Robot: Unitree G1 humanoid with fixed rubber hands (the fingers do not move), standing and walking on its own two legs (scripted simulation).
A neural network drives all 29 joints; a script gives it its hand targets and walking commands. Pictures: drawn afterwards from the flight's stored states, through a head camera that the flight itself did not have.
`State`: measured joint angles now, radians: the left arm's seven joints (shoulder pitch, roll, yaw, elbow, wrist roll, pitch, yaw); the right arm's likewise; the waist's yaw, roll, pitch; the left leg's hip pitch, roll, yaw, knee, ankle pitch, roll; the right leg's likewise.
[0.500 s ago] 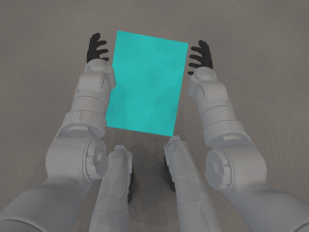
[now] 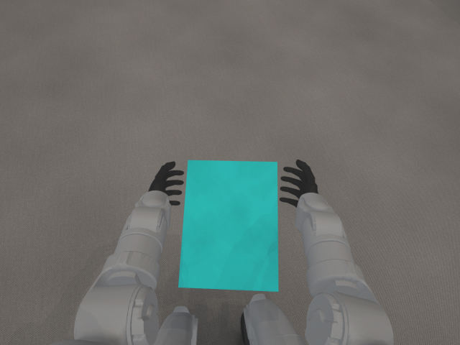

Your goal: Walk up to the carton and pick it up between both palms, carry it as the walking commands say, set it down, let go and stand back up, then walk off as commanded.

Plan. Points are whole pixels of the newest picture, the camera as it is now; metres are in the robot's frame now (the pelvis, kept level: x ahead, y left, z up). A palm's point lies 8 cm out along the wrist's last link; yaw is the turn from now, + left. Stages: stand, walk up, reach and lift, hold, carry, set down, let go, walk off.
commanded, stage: reach and lift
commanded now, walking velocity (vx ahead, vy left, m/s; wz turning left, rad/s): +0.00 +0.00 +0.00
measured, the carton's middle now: (231, 223) +0.36 -0.03 -0.15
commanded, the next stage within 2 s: none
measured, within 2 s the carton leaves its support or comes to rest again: neither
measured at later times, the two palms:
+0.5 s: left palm (158, 187) +0.36 +0.10 +0.05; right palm (327, 194) +0.33 -0.18 +0.05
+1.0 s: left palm (146, 169) +0.36 +0.11 +0.11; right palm (337, 180) +0.32 -0.17 +0.11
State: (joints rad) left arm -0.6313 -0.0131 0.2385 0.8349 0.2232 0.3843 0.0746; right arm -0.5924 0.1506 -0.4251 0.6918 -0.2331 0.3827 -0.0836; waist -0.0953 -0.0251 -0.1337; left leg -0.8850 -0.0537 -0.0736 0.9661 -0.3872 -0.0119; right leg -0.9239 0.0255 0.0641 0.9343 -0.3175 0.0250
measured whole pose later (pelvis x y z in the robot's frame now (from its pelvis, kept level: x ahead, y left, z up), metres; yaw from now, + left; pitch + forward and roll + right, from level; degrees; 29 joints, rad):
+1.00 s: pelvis +0.02 +0.00 +0.06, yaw +0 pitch +0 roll +0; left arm -0.53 -0.09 0.21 0.69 0.22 0.64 0.13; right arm -0.47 0.18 -0.39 0.53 -0.23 0.67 -0.15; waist -0.08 -0.03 -0.15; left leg -0.31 -0.04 -0.08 0.57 -0.27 -0.01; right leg -0.35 0.02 0.07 0.55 -0.20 0.02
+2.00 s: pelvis +0.02 -0.01 +0.06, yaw +0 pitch -3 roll +1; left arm -0.47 -0.11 0.26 0.62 0.22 0.70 0.15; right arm -0.46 0.18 -0.35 0.52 -0.23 0.74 -0.11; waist 0.00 0.00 -0.13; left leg -0.20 -0.03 -0.08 0.48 -0.23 -0.02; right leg -0.26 0.02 0.07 0.51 -0.19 0.01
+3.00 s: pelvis +0.01 -0.01 +0.06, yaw +0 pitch -5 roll +1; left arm -0.38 -0.14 0.20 0.46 0.22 0.78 0.16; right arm -0.41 0.17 -0.31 0.45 -0.23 0.76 -0.09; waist 0.00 0.00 -0.12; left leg -0.21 -0.03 -0.08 0.54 -0.25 -0.02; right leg -0.27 0.02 0.07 0.56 -0.21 0.01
